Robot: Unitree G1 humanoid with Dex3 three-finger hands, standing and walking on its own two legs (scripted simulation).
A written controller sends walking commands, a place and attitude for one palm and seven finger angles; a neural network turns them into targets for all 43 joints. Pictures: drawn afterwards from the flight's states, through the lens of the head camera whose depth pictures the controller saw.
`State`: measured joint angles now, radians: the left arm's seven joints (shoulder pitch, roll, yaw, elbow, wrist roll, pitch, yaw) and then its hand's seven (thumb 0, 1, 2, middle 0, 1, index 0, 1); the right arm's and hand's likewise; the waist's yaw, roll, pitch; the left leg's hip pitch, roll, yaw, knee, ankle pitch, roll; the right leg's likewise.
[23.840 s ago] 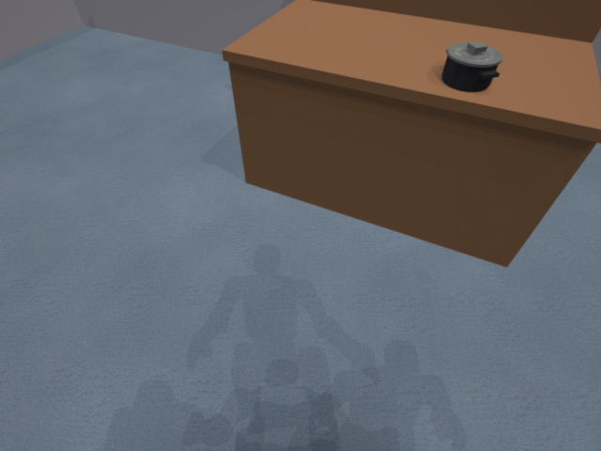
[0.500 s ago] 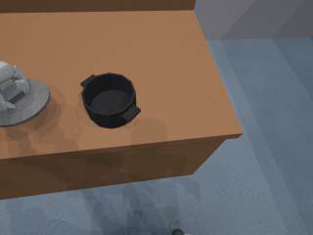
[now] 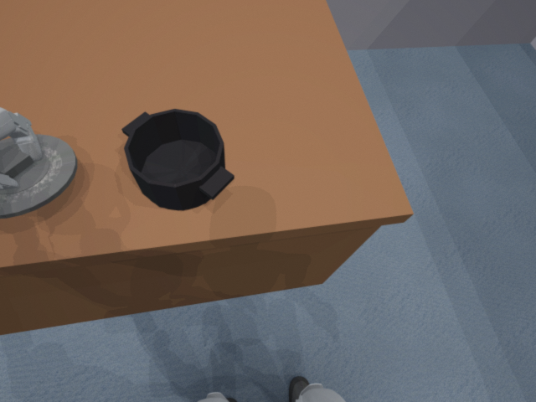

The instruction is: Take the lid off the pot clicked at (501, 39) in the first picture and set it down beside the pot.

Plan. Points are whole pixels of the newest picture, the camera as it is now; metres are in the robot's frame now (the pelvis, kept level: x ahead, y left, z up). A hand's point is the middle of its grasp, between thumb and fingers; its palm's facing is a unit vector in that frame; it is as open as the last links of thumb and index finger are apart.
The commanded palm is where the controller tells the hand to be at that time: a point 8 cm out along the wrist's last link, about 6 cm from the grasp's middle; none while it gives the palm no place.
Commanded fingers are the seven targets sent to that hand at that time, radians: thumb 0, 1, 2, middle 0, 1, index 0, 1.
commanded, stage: lower the lid onto the table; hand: left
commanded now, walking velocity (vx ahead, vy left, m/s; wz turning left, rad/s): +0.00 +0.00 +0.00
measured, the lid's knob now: (9, 162) +0.46 +0.37 +0.01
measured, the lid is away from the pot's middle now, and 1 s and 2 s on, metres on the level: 0.24 0.24 0.24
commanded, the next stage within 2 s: open the fingers wide in 0.60 s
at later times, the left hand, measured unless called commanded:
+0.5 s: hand (9, 174) +0.44 +0.36 +0.01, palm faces -0.49 -0.14 -0.86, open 7.9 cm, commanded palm +0.48 +0.36 +0.06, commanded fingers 0.00 0.63 0.96 -0.85 -1.06 -0.85 -1.06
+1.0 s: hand (15, 193) +0.42 +0.36 +0.00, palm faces -0.48 -0.13 -0.87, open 7.9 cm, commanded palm +0.46 +0.35 +0.05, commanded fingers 0.00 0.43 0.72 -0.62 -1.04 -0.62 -1.03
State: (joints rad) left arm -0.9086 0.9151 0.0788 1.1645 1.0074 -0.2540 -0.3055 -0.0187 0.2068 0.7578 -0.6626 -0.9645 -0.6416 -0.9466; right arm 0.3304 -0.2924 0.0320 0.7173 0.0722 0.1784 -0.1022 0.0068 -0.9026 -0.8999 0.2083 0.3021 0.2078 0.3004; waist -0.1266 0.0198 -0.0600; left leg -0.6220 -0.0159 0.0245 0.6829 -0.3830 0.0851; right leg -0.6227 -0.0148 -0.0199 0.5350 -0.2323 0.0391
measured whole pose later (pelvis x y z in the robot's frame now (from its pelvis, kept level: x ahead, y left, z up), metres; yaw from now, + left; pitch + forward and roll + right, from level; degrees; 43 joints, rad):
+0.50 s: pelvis +0.00 +0.00 -0.01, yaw +0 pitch +21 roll -5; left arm -0.90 0.92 0.11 1.17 1.02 -0.28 -0.26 -0.02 0.21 0.76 -0.66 -0.96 -0.64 -0.94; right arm 0.34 -0.29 0.03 0.72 0.05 0.21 -0.10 0.01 -0.90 -0.90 0.21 0.30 0.21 0.30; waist -0.14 0.02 -0.07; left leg -0.72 -0.01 0.02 0.76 -0.41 0.09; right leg -0.71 -0.01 -0.03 0.60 -0.26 0.03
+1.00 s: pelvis -0.01 +0.00 -0.01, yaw +0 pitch +21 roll -5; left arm -0.86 0.88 0.09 1.17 1.03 -0.25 -0.21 -0.02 0.25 0.70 -0.63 -0.99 -0.60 -0.97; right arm 0.32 -0.28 0.03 0.70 0.06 0.22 -0.07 0.01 -0.90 -0.90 0.21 0.30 0.21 0.30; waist -0.13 0.02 -0.08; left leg -0.75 -0.01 0.01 0.81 -0.42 0.08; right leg -0.75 -0.01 -0.03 0.66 -0.27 0.03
